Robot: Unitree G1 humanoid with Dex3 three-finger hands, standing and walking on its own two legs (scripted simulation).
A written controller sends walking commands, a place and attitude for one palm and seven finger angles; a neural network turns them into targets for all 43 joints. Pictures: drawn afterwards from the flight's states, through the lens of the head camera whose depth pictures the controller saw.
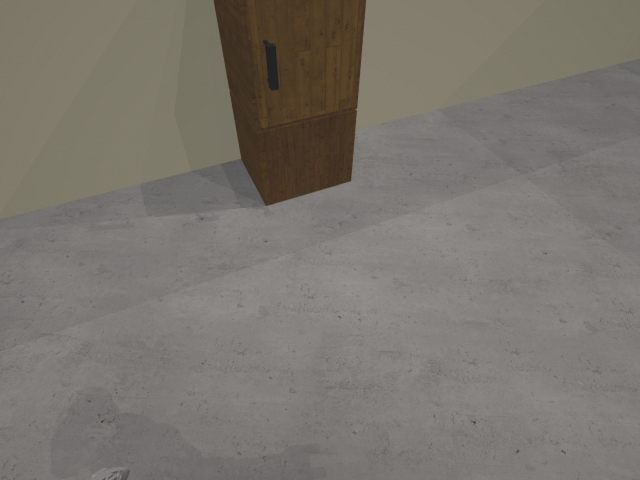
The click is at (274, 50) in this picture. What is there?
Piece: cupboard door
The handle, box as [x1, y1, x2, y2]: [263, 40, 278, 90]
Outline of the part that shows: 263,40 266,49 268,70 267,80 271,90 277,89 278,83 275,46 272,43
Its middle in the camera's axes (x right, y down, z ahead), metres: -0.18 -0.59 +1.32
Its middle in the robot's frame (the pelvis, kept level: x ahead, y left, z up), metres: +1.37 +0.25 -0.10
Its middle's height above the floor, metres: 0.67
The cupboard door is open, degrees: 0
